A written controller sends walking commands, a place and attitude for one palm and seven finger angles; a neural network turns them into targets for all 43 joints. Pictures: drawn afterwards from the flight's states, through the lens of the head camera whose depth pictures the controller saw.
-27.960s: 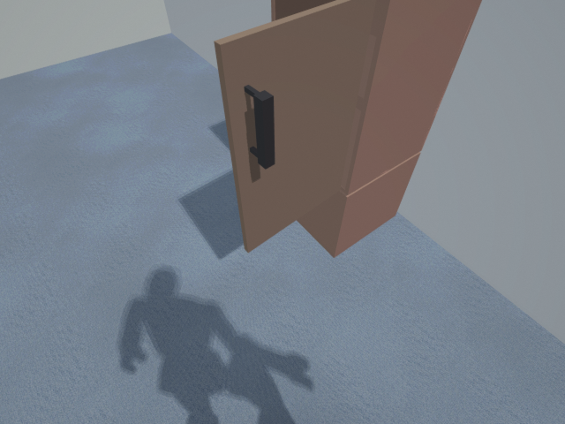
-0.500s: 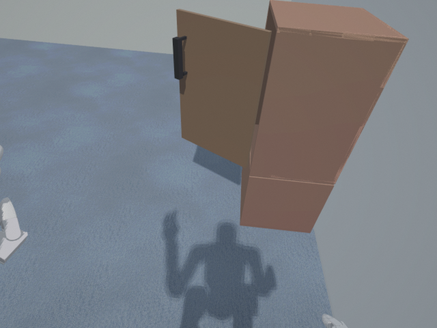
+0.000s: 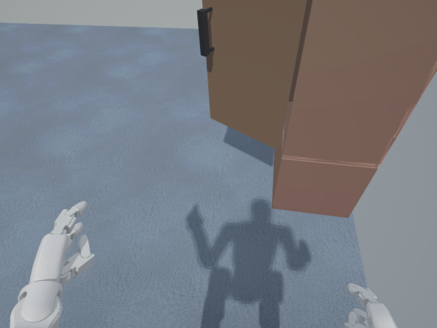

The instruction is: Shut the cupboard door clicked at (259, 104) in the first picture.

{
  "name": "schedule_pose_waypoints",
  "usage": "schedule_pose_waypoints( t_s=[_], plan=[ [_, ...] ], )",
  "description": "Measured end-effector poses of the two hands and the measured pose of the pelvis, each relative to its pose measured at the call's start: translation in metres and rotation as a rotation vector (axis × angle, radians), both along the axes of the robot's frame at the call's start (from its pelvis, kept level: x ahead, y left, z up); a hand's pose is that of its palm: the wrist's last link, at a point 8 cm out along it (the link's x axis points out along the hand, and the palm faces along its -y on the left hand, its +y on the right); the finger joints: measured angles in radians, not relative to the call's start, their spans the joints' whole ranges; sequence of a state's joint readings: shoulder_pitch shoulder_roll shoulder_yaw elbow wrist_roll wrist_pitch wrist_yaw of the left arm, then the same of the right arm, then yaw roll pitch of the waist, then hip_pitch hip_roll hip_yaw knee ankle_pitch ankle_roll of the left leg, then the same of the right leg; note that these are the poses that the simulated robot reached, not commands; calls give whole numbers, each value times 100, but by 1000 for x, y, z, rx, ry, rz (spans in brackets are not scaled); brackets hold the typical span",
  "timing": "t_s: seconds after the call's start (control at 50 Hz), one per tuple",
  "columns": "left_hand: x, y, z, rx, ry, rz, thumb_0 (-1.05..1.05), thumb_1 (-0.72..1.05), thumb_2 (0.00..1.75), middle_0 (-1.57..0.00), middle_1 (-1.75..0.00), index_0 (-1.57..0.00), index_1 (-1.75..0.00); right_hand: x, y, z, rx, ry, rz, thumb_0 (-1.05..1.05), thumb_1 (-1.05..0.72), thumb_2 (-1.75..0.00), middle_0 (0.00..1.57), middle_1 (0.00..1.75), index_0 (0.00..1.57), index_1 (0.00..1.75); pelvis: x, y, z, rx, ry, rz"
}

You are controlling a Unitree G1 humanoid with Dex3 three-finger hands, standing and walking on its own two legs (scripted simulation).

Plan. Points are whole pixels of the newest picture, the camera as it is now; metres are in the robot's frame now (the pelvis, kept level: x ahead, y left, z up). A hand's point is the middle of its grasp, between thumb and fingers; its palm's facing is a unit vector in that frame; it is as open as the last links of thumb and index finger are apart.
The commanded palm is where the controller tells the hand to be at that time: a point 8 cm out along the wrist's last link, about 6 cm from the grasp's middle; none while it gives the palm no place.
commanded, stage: let the arm hang, fingers relaxed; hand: left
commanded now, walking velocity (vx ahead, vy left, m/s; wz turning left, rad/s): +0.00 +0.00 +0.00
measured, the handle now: (207, 32) +1.07 +0.10 +0.10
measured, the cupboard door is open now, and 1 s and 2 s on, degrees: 61 61 61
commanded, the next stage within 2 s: look to check the result in 0.98 s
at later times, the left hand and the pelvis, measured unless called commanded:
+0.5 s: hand out of the picture -0.02 +0.21 -0.15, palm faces +0.02 -0.97 -0.26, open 7.3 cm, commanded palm none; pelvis +0.00 +0.01 +0.02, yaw +0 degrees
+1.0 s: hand out of the picture +0.02 +0.18 -0.15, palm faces +0.00 -0.98 -0.20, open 7.4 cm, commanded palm none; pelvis +0.00 +0.00 +0.02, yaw -1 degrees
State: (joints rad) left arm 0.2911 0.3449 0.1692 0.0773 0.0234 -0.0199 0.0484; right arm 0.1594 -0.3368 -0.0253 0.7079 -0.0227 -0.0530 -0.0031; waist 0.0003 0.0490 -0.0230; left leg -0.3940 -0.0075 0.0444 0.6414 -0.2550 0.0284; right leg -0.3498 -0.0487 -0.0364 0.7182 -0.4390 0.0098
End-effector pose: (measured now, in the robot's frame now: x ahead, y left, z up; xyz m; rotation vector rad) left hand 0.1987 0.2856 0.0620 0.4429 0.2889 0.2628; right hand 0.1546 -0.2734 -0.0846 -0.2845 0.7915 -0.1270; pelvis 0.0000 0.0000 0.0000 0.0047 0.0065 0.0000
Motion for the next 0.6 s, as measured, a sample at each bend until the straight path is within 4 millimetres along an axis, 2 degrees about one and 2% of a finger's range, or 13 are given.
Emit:
schedule_pose_waypoints(
  t_s=[0.04,0.08,0.14,0.18,0.28,0.4,0.5,0.6],
  plan=[
    [-13,-12,-59,-77,250,6,1,90,90,-20,-30,-19,-30,-2,8,-10,28,23,5,1,-90,-90,20,30,20,30,-2,1,-2,11,-3,0],
    [-39,-30,-106,-156,455,2,1,90,90,-20,-30,-19,-30,-10,16,-16,56,63,0,1,-90,-90,20,30,20,30,-4,0,-1,7,-12,0],
    [-89,-60,-157,-279,693,5,1,90,90,-20,-30,-19,-30,-33,27,-22,78,167,-8,1,-90,-90,20,30,20,30,-3,-2,3,8,-13,5],
    [-120,-74,-178,-354,800,43,1,91,90,-20,-30,-20,-30,-52,33,-24,78,253,-13,1,-90,-90,20,30,20,30,-2,-3,6,4,-15,8],
    [-166,-57,-188,-372,903,166,-2,98,90,-21,-30,-20,-30,-98,40,-29,72,439,-38,1,-90,-90,20,30,20,30,-1,-5,13,-16,-21,18],
    [-210,-38,-183,-334,1039,233,-1,94,90,-21,-30,-20,-30,-131,39,-34,81,513,-114,1,-91,-90,20,30,20,30,0,2,18,-19,-31,5],
    [-226,-29,-177,-309,1084,262,0,92,90,-20,-30,-20,-30,-146,41,-39,99,538,-145,0,-91,-90,20,30,20,30,0,5,20,-13,-37,-6],
    [-225,-30,-176,-306,1083,260,1,91,90,-20,-30,-20,-30,-155,44,-42,113,554,-162,0,-90,-90,20,30,20,30,-1,6,21,-9,-42,-13]
  ],
)
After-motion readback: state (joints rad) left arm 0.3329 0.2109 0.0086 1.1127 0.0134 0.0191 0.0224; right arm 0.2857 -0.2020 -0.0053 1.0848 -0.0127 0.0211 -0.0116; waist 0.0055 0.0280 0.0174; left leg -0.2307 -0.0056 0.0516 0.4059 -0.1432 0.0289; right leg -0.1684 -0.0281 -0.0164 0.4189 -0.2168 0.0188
